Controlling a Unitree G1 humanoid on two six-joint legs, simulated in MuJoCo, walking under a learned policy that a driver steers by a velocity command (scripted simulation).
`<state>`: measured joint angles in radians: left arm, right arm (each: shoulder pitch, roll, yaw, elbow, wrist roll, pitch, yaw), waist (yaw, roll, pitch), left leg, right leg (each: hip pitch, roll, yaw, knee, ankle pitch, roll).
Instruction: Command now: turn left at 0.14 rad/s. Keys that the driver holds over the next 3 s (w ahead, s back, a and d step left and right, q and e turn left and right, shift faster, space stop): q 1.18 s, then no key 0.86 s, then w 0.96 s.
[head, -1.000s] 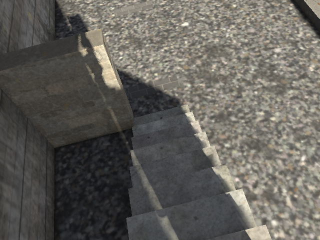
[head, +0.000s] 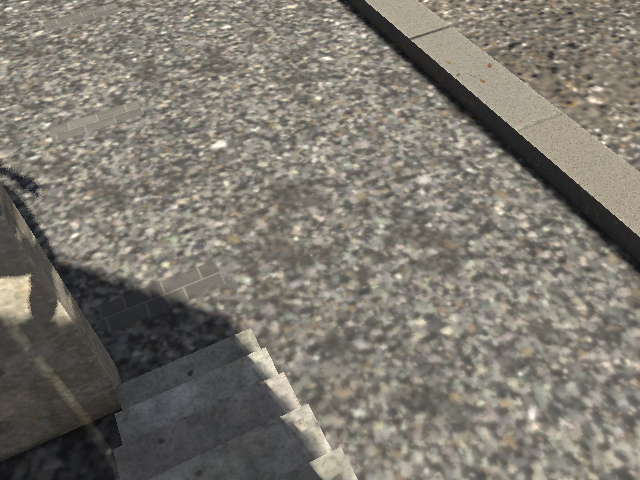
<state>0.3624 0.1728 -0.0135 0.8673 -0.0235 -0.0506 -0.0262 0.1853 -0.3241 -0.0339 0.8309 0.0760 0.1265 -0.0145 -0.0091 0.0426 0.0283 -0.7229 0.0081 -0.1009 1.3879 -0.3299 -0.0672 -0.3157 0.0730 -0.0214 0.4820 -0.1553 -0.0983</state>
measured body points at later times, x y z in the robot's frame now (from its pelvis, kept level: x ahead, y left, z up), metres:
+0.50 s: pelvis +0.03 +0.03 +0.00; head +0.06 +0.03 +0.45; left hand +0.19 +0.31 -0.07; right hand +0.23 -0.22 -0.10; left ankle -0.02 +0.15 -0.74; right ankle +0.08 -0.05 -0.73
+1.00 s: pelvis +0.02 +0.03 +0.00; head +0.01 +0.05 +0.45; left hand +0.01 +0.36 -0.10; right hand +0.30 -0.11 -0.08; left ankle +0.01 +0.11 -0.74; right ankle +0.12 -0.08 -0.63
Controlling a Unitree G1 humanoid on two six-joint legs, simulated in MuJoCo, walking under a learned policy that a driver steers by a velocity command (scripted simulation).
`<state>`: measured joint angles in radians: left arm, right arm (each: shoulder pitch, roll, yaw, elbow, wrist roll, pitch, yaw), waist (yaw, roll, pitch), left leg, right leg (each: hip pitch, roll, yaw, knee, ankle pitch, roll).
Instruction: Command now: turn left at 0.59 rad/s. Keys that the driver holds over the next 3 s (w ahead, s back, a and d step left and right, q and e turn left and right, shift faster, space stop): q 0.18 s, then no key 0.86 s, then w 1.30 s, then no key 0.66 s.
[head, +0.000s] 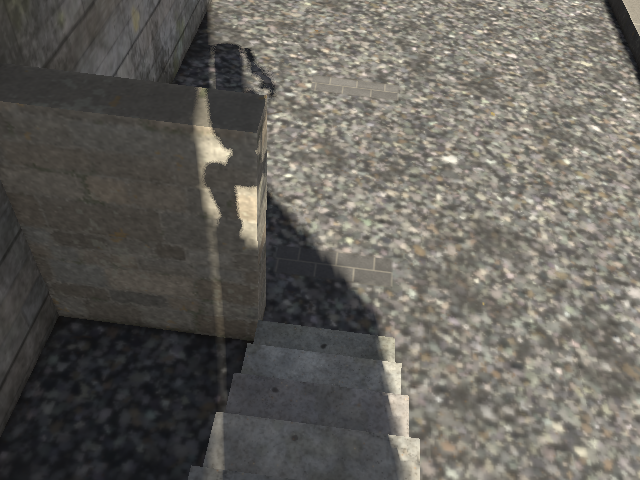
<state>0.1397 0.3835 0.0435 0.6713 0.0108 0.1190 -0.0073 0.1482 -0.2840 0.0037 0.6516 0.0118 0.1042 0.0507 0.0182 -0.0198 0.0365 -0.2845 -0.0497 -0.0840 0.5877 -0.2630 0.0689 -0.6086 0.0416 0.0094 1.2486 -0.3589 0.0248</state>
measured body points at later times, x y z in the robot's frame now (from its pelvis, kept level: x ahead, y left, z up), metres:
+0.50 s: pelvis +0.00 -0.02 +0.00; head -0.01 -0.04 +0.45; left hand +0.01 +0.22 -0.13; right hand +0.21 -0.24 -0.09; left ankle +0.01 +0.11 -0.65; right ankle +0.01 -0.10 -0.73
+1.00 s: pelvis +0.03 +0.03 +0.02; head +0.04 +0.04 +0.47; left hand +0.00 +0.29 -0.14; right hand +0.19 -0.19 -0.10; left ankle +0.02 +0.11 -0.73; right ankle +0.01 -0.10 -0.73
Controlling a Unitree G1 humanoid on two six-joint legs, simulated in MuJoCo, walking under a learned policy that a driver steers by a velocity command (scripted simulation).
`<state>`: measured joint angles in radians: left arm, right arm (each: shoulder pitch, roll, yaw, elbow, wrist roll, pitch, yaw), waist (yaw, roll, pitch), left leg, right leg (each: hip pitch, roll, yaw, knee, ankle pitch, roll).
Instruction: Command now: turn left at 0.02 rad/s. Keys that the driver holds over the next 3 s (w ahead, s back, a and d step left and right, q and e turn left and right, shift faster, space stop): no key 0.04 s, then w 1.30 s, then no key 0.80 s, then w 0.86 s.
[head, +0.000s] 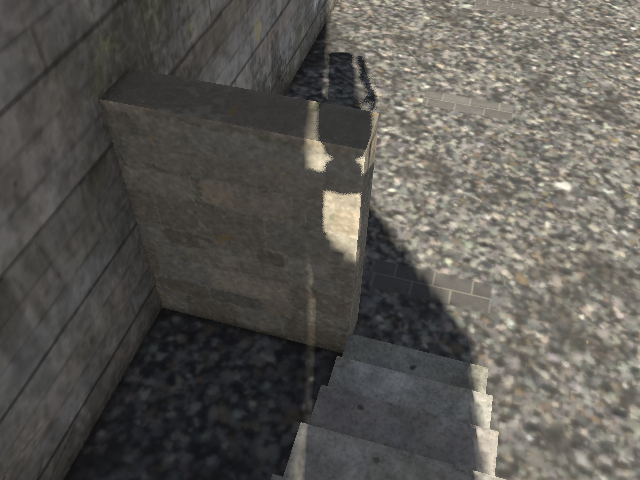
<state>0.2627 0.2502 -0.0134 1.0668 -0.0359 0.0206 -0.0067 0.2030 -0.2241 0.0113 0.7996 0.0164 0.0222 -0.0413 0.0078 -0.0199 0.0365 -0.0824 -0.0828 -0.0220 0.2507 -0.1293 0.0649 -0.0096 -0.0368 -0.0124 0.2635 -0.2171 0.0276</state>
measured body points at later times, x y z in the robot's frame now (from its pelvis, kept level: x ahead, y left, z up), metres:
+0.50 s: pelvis +0.03 +0.00 -0.01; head +0.03 +0.01 +0.44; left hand +0.08 +0.26 -0.16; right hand +0.21 -0.23 -0.10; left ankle +0.00 +0.08 -0.75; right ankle -0.05 -0.13 -0.75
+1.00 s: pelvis +0.01 +0.00 -0.01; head +0.01 +0.01 +0.44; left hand +0.20 +0.23 -0.09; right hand +0.26 -0.21 -0.04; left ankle +0.00 +0.08 -0.75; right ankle -0.04 -0.13 -0.75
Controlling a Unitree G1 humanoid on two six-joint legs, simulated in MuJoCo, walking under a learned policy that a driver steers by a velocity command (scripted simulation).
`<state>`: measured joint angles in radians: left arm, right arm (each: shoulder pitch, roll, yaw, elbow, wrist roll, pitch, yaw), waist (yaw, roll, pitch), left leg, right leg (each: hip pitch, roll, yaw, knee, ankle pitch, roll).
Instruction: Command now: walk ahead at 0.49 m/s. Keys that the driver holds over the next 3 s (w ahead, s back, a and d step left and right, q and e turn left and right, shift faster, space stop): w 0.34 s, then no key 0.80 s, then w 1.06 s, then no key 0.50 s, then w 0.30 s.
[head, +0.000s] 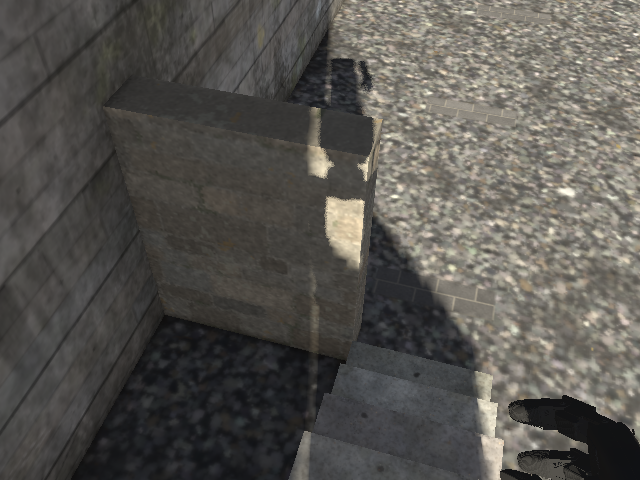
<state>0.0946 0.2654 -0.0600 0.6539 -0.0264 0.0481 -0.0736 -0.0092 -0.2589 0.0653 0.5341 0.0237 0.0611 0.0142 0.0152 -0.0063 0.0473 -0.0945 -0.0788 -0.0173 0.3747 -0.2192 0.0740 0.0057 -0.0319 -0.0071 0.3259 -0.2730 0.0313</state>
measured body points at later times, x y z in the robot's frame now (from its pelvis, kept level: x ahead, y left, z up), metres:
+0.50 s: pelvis -0.03 +0.00 +0.00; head -0.04 +0.01 +0.45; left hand +0.13 +0.22 -0.09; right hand +0.19 -0.21 -0.05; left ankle -0.01 +0.08 -0.74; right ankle -0.06 -0.14 -0.74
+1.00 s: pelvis -0.02 +0.00 +0.00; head -0.01 +0.00 +0.45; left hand +0.00 +0.26 -0.15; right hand +0.08 -0.25 -0.12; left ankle -0.01 +0.08 -0.74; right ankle -0.06 -0.14 -0.74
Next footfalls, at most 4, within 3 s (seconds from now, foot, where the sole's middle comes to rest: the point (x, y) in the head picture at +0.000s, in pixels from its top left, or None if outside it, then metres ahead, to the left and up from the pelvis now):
none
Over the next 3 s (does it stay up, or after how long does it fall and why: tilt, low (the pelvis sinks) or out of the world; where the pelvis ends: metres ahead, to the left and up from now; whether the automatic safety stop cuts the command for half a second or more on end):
stays up -0.02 0.00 0.00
